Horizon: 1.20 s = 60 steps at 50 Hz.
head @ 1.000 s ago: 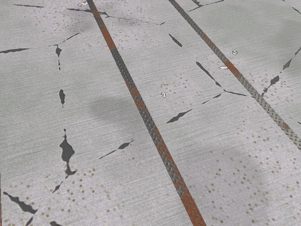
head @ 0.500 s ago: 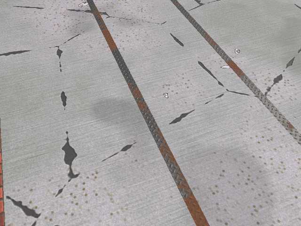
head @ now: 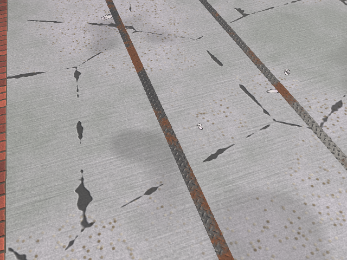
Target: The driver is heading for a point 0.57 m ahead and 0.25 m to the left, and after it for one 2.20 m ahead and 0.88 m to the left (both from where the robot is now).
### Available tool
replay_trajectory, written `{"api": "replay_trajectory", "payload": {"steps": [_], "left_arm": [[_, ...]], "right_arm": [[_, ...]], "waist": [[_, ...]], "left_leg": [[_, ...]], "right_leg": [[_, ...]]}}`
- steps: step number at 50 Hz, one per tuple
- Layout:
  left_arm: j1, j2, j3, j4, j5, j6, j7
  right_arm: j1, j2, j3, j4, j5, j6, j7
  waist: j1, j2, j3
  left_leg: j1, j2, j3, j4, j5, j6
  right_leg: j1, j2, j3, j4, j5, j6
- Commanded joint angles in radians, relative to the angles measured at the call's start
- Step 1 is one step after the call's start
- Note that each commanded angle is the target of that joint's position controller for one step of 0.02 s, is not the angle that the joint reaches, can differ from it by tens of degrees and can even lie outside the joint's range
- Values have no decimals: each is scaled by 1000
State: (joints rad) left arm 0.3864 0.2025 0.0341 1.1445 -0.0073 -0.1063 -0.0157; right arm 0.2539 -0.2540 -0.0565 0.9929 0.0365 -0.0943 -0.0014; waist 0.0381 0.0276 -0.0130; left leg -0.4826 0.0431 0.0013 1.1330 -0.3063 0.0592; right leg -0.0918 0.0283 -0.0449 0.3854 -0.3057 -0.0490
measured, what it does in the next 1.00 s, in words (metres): walks ahead, turning left: left foot, then right foot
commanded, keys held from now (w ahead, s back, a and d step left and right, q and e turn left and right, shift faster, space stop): w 0.08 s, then w+q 0.92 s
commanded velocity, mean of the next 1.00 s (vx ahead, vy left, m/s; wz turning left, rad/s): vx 0.48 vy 0.00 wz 0.41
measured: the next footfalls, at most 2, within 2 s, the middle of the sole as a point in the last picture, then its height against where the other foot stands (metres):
left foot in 0.30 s outside the picture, level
right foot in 0.80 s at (190, 225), level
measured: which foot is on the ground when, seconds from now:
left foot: up 0.00-0.28, down 0.30-0.82, up 0.84-1.00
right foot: down 0.00-0.30, up 0.32-0.78, down 0.80-1.00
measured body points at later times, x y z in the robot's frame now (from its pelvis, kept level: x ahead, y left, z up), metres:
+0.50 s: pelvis +0.27 +0.07 +0.00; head +0.30 +0.08 +0.45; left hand +0.34 +0.36 -0.13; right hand +0.39 -0.17 -0.13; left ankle +0.30 +0.14 -0.74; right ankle +0.29 -0.09 -0.66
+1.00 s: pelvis +0.57 +0.09 +0.00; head +0.60 +0.09 +0.45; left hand +0.54 +0.38 -0.11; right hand +0.78 -0.13 -0.12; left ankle +0.48 +0.20 -0.65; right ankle +0.63 +0.00 -0.74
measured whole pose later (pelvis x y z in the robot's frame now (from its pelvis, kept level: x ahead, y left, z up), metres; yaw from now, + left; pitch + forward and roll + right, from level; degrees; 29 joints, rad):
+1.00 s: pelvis +0.57 +0.09 +0.00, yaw +28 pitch +1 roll -2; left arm 0.20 0.25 0.06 0.83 0.01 -0.11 -0.01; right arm 0.28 -0.31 -0.08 0.79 0.03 -0.04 -0.01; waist 0.01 0.05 0.02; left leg -0.54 0.04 -0.06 1.16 -0.33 0.02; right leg -0.23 0.03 -0.07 0.37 -0.17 -0.03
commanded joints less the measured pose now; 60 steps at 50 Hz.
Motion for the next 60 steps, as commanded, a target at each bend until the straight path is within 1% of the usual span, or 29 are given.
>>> {"api": "replay_trajectory", "payload": {"steps": [1,5,10,13,15,16,17,18,19,20,21,22,24,26,28,32,36,39,40,41,42,43,44,45,46,49,52,57,60], "left_arm": [[59,88,-3,-29,8,5,10],[56,150,3,-53,15,17,36],[108,163,17,-37,-2,13,40],[71,197,32,-58,7,27,43],[42,203,33,-87,19,46,48],[54,172,19,-120,38,41,48],[161,20,-25,-138,29,6,22],[29,122,0,-158,-11,-38,9],[-70,172,13,-204,-37,-60,7],[-108,182,17,-212,-28,-71,18],[-112,189,30,-213,-13,-66,28],[-90,184,35,-220,-6,-51,32],[-95,157,40,-243,5,-24,38],[-183,151,42,-286,24,-10,46],[-290,144,42,-328,26,-8,49],[-434,115,28,-383,13,-20,31],[-492,155,32,-428,0,-32,12],[-399,200,48,-417,-4,-51,7],[-273,237,64,-390,7,-56,12],[-94,299,80,-373,18,-55,22],[-16,356,97,-340,25,-35,19],[-46,254,74,-360,6,-29,14],[-99,185,57,-379,3,-23,16],[-153,176,51,-385,11,-17,15],[-183,164,47,-379,17,-13,13],[-192,152,46,-358,17,-19,9],[-182,188,61,-339,11,-24,12],[-157,224,70,-325,8,-9,20],[-80,241,71,-294,-7,4,17]], "right_arm": [[-100,-49,-16,-82,-8,-12,16],[-284,3,10,-157,-10,0,23],[-386,-26,16,-208,1,10,49],[-306,-78,-9,-208,-5,8,64],[-29,-153,-58,-130,-2,20,60],[118,-231,-82,-105,-7,30,46],[128,-261,-76,-104,-16,26,51],[108,-179,-57,-103,-18,19,48],[34,-154,-49,-120,-21,6,46],[-49,-134,-41,-145,-23,-5,49],[-102,-112,-34,-164,-32,-10,52],[-124,-100,-28,-174,-41,-12,50],[-106,-103,-26,-174,-30,-9,40],[-53,-136,-33,-169,-26,-8,19],[4,-157,-39,-165,-26,-4,1],[78,-161,-43,-155,-17,11,-11],[128,-148,-43,-142,-8,25,-17],[107,-157,-49,-163,-16,38,-25],[89,-128,-38,-181,-20,36,-21],[85,-78,-19,-208,-37,33,-15],[234,-15,0,-233,-5,21,-10],[238,-124,-15,-211,11,21,-15],[134,-179,-31,-225,7,27,-15],[78,-169,-34,-237,-4,31,-18],[44,-154,-37,-251,-15,31,-17],[49,-87,-33,-275,-3,50,-4],[-5,-72,-28,-319,-11,60,0],[-136,-58,-16,-370,-11,47,28],[-233,-41,-5,-411,-13,44,42]], "waist": [[5,-110,98],[26,-103,148],[25,-109,172],[-52,-136,66],[-191,-136,-92],[-217,17,-193],[-109,256,-331],[-157,145,-258],[-137,105,-119],[-94,-26,-65],[-53,-60,-31],[-17,-38,-30],[5,-12,-3],[-13,-2,35],[-48,9,59],[-105,39,52],[-114,46,35],[-50,90,-5],[11,79,-94],[81,-16,-252],[10,-366,-361],[23,-279,-301],[46,-165,-166],[29,-81,-80],[10,-75,-23],[-26,-124,7],[-27,-97,25],[13,-82,51],[46,-70,81]], "left_leg": [[-314,76,-12,-72,110,-13],[-222,39,43,-382,259,-50],[-142,14,52,-544,333,11],[13,-56,92,-535,247,73],[375,-115,98,-549,225,122],[658,65,-201,-562,153,182],[907,297,-786,-769,-135,369],[858,267,-822,-875,-173,314],[723,241,-674,-888,-70,272],[561,203,-553,-903,79,251],[430,165,-458,-914,189,237],[352,138,-408,-930,240,231],[257,115,-345,-956,266,233],[194,94,-305,-980,261,236],[181,68,-287,-981,240,213],[177,34,-265,-944,212,153],[335,79,-366,-834,205,141],[388,88,-422,-715,323,121],[346,34,-388,-576,385,93],[208,-37,-294,-298,248,54],[-166,-170,-171,2,-268,-10],[-285,-72,-197,140,-275,-15],[-314,-36,-181,168,-178,-21],[-279,0,-148,148,-98,-31],[-258,26,-144,102,-48,-34],[-199,73,-110,36,3,-37],[-251,91,-105,-61,85,-53],[-211,73,-42,-337,326,-44],[-184,45,-4,-452,315,-24]], "right_leg": [[160,-249,245,-228,312,-129],[34,-216,131,-286,346,-128],[110,-269,29,-298,401,-106],[213,-291,-37,-103,882,-69],[107,-244,-88,284,1021,-22],[-158,-180,-102,620,654,8],[-517,31,22,952,-213,56],[-628,-10,169,1050,-210,18],[-683,-52,153,1036,-118,-5],[-625,-100,152,966,-30,-10],[-559,-128,148,890,6,-4],[-494,-150,159,847,19,2],[-463,-163,142,739,14,30],[-492,-151,115,608,102,68],[-515,-127,108,439,246,88],[-416,-59,91,181,442,89],[-417,-41,131,79,376,79],[-275,-30,116,22,255,38],[-77,-66,131,20,256,-4],[206,-238,287,58,206,-70],[517,-455,748,-26,11,-229],[480,-462,817,-61,-160,-209],[350,-415,641,-77,-124,-158],[209,-367,505,-102,14,-131],[111,-332,423,-129,117,-124],[2,-281,248,-203,236,-125],[1,-294,153,-240,342,-149],[27,-261,-23,-246,417,-116],[76,-283,-47,-238,422,-114]]}}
